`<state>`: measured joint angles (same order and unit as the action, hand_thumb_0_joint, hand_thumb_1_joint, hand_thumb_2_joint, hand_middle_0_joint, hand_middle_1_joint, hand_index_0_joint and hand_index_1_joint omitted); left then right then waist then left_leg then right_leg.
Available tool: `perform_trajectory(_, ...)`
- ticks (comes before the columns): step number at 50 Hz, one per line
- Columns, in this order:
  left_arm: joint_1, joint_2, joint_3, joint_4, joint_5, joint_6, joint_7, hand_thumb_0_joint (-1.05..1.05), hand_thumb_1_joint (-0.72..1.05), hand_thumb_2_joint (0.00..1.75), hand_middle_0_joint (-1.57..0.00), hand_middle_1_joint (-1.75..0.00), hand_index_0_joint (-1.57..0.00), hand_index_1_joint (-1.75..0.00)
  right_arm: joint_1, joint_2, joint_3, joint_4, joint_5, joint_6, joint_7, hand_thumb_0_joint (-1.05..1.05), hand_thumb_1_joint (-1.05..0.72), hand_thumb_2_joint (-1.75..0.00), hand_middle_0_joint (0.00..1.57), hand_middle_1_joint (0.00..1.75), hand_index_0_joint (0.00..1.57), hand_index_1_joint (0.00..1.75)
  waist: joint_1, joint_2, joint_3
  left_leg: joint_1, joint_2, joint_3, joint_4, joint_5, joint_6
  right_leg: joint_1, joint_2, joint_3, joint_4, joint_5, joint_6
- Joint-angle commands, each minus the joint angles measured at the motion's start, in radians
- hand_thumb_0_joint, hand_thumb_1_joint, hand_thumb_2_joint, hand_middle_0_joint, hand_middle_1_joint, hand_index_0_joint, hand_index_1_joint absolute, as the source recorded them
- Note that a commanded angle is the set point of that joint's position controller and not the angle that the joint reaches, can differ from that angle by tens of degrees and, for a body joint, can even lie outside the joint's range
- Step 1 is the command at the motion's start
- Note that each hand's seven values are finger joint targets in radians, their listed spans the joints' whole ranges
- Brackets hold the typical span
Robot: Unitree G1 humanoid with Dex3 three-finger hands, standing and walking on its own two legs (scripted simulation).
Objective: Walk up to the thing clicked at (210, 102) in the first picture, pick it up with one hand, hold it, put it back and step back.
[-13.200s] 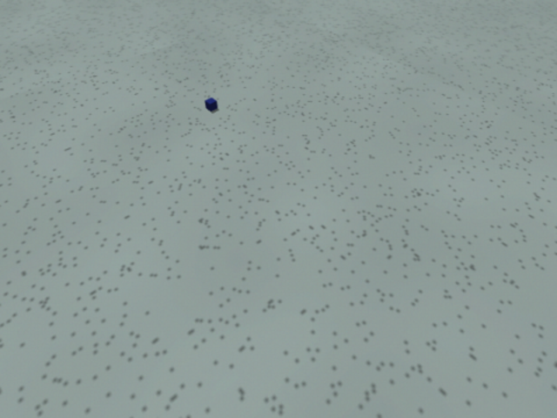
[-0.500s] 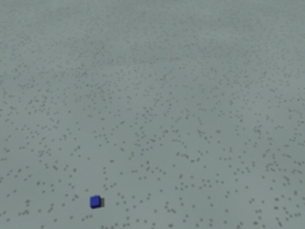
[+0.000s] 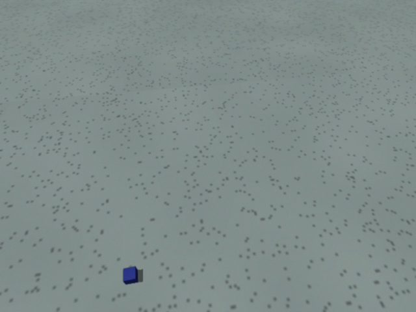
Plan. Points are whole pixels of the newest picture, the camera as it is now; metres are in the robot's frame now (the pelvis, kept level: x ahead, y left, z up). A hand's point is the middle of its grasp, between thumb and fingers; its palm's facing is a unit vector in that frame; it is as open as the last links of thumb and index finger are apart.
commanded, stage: rise first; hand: left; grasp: from above
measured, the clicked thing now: (130, 275) +0.41 +0.34 -0.76
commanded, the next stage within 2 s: none
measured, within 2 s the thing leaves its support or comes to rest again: neither
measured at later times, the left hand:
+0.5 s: hand out of the picture +0.15 +0.26 -0.19, palm faces -0.07 -0.91 -0.40, open 12.6 cm
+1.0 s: hand out of the picture +0.13 +0.28 -0.23, palm faces -0.16 -0.86 -0.48, open 14.1 cm
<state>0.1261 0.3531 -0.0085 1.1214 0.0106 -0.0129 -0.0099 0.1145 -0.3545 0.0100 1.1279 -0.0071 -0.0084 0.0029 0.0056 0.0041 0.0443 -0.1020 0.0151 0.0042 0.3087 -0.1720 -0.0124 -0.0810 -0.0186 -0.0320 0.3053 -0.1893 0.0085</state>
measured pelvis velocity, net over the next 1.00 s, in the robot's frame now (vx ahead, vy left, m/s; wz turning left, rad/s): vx -0.01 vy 0.02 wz -0.02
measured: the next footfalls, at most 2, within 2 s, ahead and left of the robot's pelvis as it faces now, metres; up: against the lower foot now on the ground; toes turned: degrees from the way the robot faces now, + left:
none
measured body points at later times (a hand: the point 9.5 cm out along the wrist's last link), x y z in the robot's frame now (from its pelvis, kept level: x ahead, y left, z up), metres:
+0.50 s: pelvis -0.01 +0.01 -0.04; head +0.06 +0.01 +0.40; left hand +0.15 +0.31 -0.16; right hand +0.10 -0.25 -0.15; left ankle +0.00 +0.13 -0.75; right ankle -0.01 -0.12 -0.75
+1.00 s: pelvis -0.01 +0.02 -0.10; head +0.09 +0.03 +0.34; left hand +0.14 +0.32 -0.20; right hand +0.16 -0.23 -0.18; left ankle +0.00 +0.13 -0.75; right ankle -0.01 -0.12 -0.75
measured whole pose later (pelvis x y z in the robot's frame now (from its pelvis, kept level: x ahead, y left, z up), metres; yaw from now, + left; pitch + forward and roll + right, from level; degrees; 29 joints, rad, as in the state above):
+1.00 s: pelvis -0.01 +0.02 -0.10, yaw -1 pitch +18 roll -3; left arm 0.26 0.34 0.13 0.42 0.24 0.25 0.00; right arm 0.21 -0.24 -0.02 0.54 0.01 -0.17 -0.04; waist -0.02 0.01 -0.13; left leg -0.95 0.03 -0.02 1.17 -0.54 0.01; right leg -0.90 -0.01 -0.03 1.11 -0.53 0.02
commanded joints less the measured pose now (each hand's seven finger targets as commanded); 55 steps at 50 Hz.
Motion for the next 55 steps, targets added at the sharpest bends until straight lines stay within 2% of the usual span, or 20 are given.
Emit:
perform_trajectory(1, -0.036, 0.22, 0.045, -0.064, 0.0, -0.019, 0.02, 0.0, 0.9, 0.9, -0.2, -0.3, -0.2, -0.3, -0.038, -0.209, -0.043, -0.056, -0.004, -0.022, -0.011, 0.0, -0.9, -0.9, 0.2, 0.3, 0.2, 0.3, -0.005, -0.01, -0.063, 0.019, 0.12, -0.094, -0.042, 0.167, 0.031, -0.006, -0.123, 0.091, -0.043, 0.142, -0.027)
perform_trajectory(3, -0.032, 0.213, 0.045, -0.06, 0.0, -0.018, 0.018, 0.0, 0.82, 0.84, -0.15, -0.38, -0.15, -0.38, -0.037, -0.213, -0.043, -0.054, -0.003, -0.022, -0.012, 0.0, -0.93, -0.91, 0.2, 0.3, 0.2, 0.3, -0.004, -0.004, -0.048, 0.012, 0.117, -0.094, -0.045, 0.148, 0.029, -0.01, -0.122, 0.092, -0.047, 0.127, -0.025)
perform_trajectory(4, -0.383, 0.058, 0.05, -0.411, -0.052, -0.113, 0.034, 0.0, 0.74, 0.86, -0.23, -0.45, -0.23, -0.46, -0.023, -0.047, -0.001, -0.343, 0.072, -0.076, -0.034, 0.0, -1.01, -0.93, 0.2, 0.3, 0.2, 0.3, -0.125, 0.056, 0.015, -0.113, -0.025, 0.041, 0.032, -0.004, 0.024, -0.247, 0.004, 0.026, 0.025, 0.07, -0.018)
perform_trajectory(5, -0.515, 0.129, 0.08, -0.42, -0.053, -0.115, 0.044, 0.0, 0.66, 0.92, -0.25, -0.53, -0.23, -0.54, -0.002, -0.083, -0.012, -0.316, 0.07, -0.076, -0.044, 0.0, -0.95, -0.91, 0.2, 0.3, 0.2, 0.3, -0.087, -0.002, -0.024, -0.106, -0.029, 0.034, 0.045, -0.042, 0.029, -0.185, 0.004, 0.013, 0.025, 0.011, -0.015)
perform_trajectory(6, -0.25, 0.197, 0.127, -0.147, -0.027, -0.062, 0.045, 0.0, 0.58, 0.87, -0.24, -0.61, -0.24, -0.62, 0.074, -0.108, -0.027, -0.28, 0.076, -0.06, -0.055, 0.0, -0.91, -0.9, 0.2, 0.3, 0.2, 0.3, -0.062, -0.024, -0.02, -0.122, -0.026, 0.038, 0.054, -0.039, 0.028, -0.183, 0.014, 0.002, 0.036, -0.012, -0.021)
perform_trajectory(7, -0.226, 0.205, 0.138, -0.08, -0.005, -0.039, 0.031, 0.0, 0.5, 0.87, -0.22, -0.69, -0.23, -0.69, 0.083, -0.103, -0.037, -0.299, 0.068, -0.051, -0.055, 0.0, -0.9, -0.9, 0.2, 0.3, 0.2, 0.3, -0.056, -0.073, -0.036, -0.165, -0.028, 0.033, 0.102, -0.026, 0.033, -0.214, 0.016, -0.001, 0.063, -0.009, -0.021)
perform_trajectory(8, -0.321, 0.22, 0.146, -0.126, 0.01, -0.042, 0.016, 0.0, 0.42, 0.88, -0.18, -0.77, -0.19, -0.77, 0.089, -0.101, -0.047, -0.331, 0.063, -0.056, -0.056, 0.0, -0.9, -0.9, 0.2, 0.3, 0.2, 0.3, -0.051, -0.058, -0.078, -0.178, -0.026, 0.028, 0.135, -0.017, 0.035, -0.231, 0.014, 0.0, 0.104, 0.008, -0.024)
perform_trajectory(9, -0.342, 0.251, 0.176, -0.132, 0.036, -0.053, 0.011, 0.0, 0.34, 0.87, -0.17, -0.84, -0.19, -0.82, 0.094, -0.1, -0.063, -0.352, 0.047, -0.064, -0.059, 0.0, -0.89, -0.89, 0.2, 0.3, 0.2, 0.3, -0.037, -0.047, -0.17, -0.177, -0.028, 0.027, 0.173, 0.019, 0.034, -0.221, 0.009, 0.006, 0.15, 0.053, -0.022)
perform_trajectory(10, -0.227, 0.247, 0.196, -0.069, 0.063, -0.037, 0.006, 0.0, 0.26, 0.9, -0.14, -0.9, -0.16, -0.87, 0.13, -0.1, -0.075, -0.36, 0.039, -0.066, -0.057, 0.0, -0.89, -0.89, 0.2, 0.3, 0.2, 0.3, -0.025, -0.037, -0.218, -0.197, -0.033, 0.025, 0.207, 0.039, 0.029, -0.222, 0.009, 0.005, 0.183, 0.072, -0.023)
perform_trajectory(12, -0.113, 0.221, 0.217, -0.088, 0.102, -0.013, -0.003, 0.0, 0.1, 0.93, -0.1, -0.96, -0.12, -0.93, 0.141, -0.087, -0.092, -0.413, 0.027, -0.07, -0.043, 0.0, -0.88, -0.89, 0.2, 0.3, 0.2, 0.3, 0.023, 0.026, -0.266, -0.246, -0.04, 0.027, 0.25, 0.082, 0.018, -0.225, 0.011, 0.009, 0.24, 0.092, -0.034)
perform_trajectory(20, -0.133, 0.171, 0.206, -0.276, 0.154, 0.115, 0.028, 0.0, -0.5, 1.03, -0.05, -1.01, -0.05, -1.02, 0.113, -0.067, -0.098, -0.556, 0.032, -0.091, -0.031, 0.0, -0.82, -0.88, 0.2, 0.3, 0.2, 0.3, -0.011, -0.006, -0.245, -0.353, -0.019, 0.011, 0.352, 0.047, 0.016, -0.374, 0.034, -0.011, 0.338, 0.022, -0.028)
perform_trajectory(23, -0.077, 0.18, 0.235, -0.356, 0.162, 0.122, 0.036, 0.0, -0.54, 1.03, -0.06, -1.02, -0.05, -1.04, 0.14, -0.06, -0.102, -0.578, 0.03, -0.11, -0.029, 0.0, -0.84, -0.88, 0.2, 0.3, 0.2, 0.3, -0.006, 0.035, -0.278, -0.396, -0.013, 0.004, 0.405, -0.001, 0.013, -0.434, 0.035, -0.011, 0.4, -0.03, -0.031)
perform_trajectory(24, -0.114, 0.19, 0.232, -0.43, 0.166, 0.117, 0.036, 0.0, -0.56, 1.05, -0.06, -1.02, -0.04, -1.04, 0.133, -0.059, -0.103, -0.598, 0.028, -0.119, -0.029, 0.0, -0.84, -0.88, 0.2, 0.3, 0.2, 0.3, -0.013, 0.035, -0.289, -0.412, -0.01, 0.001, 0.423, -0.023, 0.013, -0.464, 0.036, -0.008, 0.42, -0.05, -0.029)
perform_trajectory(32, 0.04, 0.168, 0.226, -0.605, 0.192, 0.17, 0.034, 0.0, -0.55, 1.03, -0.06, -1.02, -0.04, -1.04, 0.153, -0.046, -0.105, -0.623, 0.021, -0.161, -0.047, 0.0, -0.84, -0.88, 0.2, 0.3, 0.2, 0.3, -0.034, 0.055, -0.361, -0.476, 0.002, -0.009, 0.558, 0.042, 0.017, -0.559, 0.033, -0.002, 0.544, 0.005, -0.025)
perform_trajectory(34, 0.034, 0.177, 0.226, -0.678, 0.198, 0.179, 0.032, 0.0, -0.54, 1.03, -0.05, -1.01, -0.03, -1.03, 0.128, -0.049, -0.107, -0.648, 0.02, -0.17, -0.049, 0.0, -0.82, -0.88, 0.2, 0.3, 0.2, 0.3, -0.032, 0.078, -0.357, -0.489, 0.007, -0.021, 0.571, 0.02, 0.013, -0.595, 0.034, -0.007, 0.567, -0.034, -0.027)
perform_trajectory(36, 0.102, 0.16, 0.217, -0.665, 0.208, 0.2, 0.031, 0.0, -0.53, 1.02, -0.05, -1.01, -0.04, -1.03, 0.147, -0.046, -0.105, -0.638, 0.019, -0.176, -0.05, 0.0, -0.83, -0.88, 0.2, 0.3, 0.2, 0.3, -0.03, 0.076, -0.367, -0.503, 0.013, -0.031, 0.588, 0.045, 0.012, -0.615, 0.036, -0.011, 0.596, -0.026, -0.03)
perform_trajectory(39, 0.108, 0.167, 0.22, -0.747, 0.208, 0.215, 0.034, 0.0, -0.52, 1.02, -0.03, -1.04, -0.02, -1.05, 0.129, -0.051, -0.105, -0.663, 0.015, -0.187, -0.048, 0.0, -0.81, -0.88, 0.2, 0.3, 0.2, 0.3, -0.038, 0.086, -0.394, -0.512, 0.025, -0.047, 0.623, 0.104, 0.008, -0.651, 0.04, -0.019, 0.64, -0.014, -0.031)
perform_trajectory(44, 0.147, 0.166, 0.223, -0.807, 0.224, 0.24, 0.037, 0.0, -0.52, 1.0, -0.04, -1.04, -0.04, -1.05, 0.109, -0.038, -0.097, -0.695, 0.016, -0.197, -0.05, 0.0, -0.82, -0.88, 0.2, 0.3, 0.2, 0.3, -0.032, 0.081, -0.393, -0.591, 0.014, -0.045, 0.665, 0.0, 0.014, -0.694, 0.038, -0.012, 0.668, -0.068, -0.031)
perform_trajectory(50, 0.192, 0.176, 0.23, -0.849, 0.249, 0.248, 0.039, 0.0, -0.51, 0.99, -0.04, -1.06, -0.03, -1.06, 0.11, -0.037, -0.096, -0.708, 0.016, -0.208, -0.047, 0.0, -0.81, -0.88, 0.2, 0.3, 0.2, 0.3, -0.027, 0.085, -0.43, -0.632, 0.013, -0.056, 0.726, 0.036, 0.014, -0.752, 0.037, -0.018, 0.737, -0.062, -0.033)
perform_trajectory(55, 0.202, 0.186, 0.237, -0.874, 0.272, 0.235, 0.036, 0.0, -0.51, 0.98, -0.04, -1.07, -0.03, -1.07, 0.093, -0.036, -0.098, -0.72, 0.017, -0.219, -0.044, 0.0, -0.8, -0.88, 0.2, 0.3, 0.2, 0.3, -0.017, 0.087, -0.419, -0.712, 0.005, -0.051, 0.761, -0.108, 0.017, -0.821, 0.038, -0.013, 0.777, -0.152, -0.034)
